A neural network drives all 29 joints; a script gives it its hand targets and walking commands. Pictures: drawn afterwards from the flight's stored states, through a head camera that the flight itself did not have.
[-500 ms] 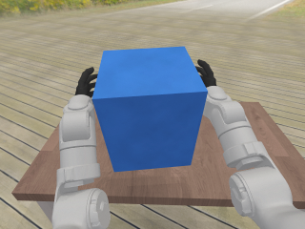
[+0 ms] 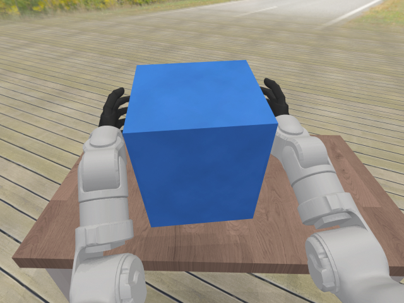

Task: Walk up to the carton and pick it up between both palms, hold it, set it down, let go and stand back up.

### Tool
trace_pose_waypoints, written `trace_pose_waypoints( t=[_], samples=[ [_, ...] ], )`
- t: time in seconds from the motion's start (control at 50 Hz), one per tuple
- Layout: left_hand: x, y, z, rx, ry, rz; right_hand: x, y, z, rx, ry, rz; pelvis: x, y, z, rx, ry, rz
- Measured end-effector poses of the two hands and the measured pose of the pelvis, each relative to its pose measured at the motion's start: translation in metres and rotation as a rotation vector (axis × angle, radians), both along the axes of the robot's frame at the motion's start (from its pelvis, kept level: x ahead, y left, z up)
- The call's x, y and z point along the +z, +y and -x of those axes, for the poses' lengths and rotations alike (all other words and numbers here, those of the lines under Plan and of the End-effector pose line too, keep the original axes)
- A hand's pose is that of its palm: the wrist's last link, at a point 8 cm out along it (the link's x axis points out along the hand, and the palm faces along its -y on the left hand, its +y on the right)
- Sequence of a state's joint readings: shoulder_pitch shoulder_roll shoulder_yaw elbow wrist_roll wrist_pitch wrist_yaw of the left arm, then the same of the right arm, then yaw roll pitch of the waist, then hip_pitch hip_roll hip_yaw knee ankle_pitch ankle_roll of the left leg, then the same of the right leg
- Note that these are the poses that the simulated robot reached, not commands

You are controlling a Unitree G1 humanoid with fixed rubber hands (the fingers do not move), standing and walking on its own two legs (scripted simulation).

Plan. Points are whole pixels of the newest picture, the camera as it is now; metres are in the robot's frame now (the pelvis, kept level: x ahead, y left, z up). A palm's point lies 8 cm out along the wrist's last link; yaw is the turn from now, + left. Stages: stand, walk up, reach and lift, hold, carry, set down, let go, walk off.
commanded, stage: hold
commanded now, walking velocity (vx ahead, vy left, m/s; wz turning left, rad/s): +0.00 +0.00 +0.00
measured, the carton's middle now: (197, 145) +0.37 -0.01 +0.19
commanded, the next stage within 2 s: none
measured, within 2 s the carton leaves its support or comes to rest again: neither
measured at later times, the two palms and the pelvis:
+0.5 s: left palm (114, 130) +0.36 +0.14 +0.24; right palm (277, 118) +0.37 -0.16 +0.25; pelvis +0.00 -0.01 +0.00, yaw +0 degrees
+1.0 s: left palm (109, 132) +0.36 +0.15 +0.24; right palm (275, 120) +0.36 -0.15 +0.25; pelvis -0.01 +0.00 +0.00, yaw +0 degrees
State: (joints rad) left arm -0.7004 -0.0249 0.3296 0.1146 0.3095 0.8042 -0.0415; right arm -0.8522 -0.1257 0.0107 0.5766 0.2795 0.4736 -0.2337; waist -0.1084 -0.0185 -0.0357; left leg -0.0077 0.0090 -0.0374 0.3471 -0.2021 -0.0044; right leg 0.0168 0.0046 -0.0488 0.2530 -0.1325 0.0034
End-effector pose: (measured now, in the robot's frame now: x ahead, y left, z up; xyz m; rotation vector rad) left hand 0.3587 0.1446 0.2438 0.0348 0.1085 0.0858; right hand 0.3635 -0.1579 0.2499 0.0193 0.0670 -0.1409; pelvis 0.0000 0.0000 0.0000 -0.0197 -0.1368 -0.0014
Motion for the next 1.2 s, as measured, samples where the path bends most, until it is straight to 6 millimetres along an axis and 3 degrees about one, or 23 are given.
trace_pose_waypoints(
  t=[0.22, 0.54, 0.86, 1.2],
  samples=[
    [-0.002, 0.004, 0.005, 0.027, 0.02, -0.002, -0.001, 0.004, -0.002, 0.023, 0.017, -0.003, 0.0, -0.003, 0.003, -0.001, 0.003, -0.003],
    [-0.002, -0.005, -0.005, 0.006, 0.026, -0.002, -0.002, -0.005, -0.006, 0.002, 0.024, 0.006, 0.001, -0.008, 0.002, 0.007, 0.014, -0.004],
    [0.0, 0.007, 0.007, 0.018, 0.012, 0.005, 0.002, 0.007, 0.002, 0.013, 0.011, -0.014, 0.0, -0.003, 0.005, 0.01, -0.006, -0.002],
    [0.002, -0.002, -0.001, 0.015, 0.024, -0.006, 0.002, -0.002, -0.004, 0.012, 0.019, 0.006, 0.001, -0.005, 0.005, 0.003, 0.016, -0.006]
  ],
)
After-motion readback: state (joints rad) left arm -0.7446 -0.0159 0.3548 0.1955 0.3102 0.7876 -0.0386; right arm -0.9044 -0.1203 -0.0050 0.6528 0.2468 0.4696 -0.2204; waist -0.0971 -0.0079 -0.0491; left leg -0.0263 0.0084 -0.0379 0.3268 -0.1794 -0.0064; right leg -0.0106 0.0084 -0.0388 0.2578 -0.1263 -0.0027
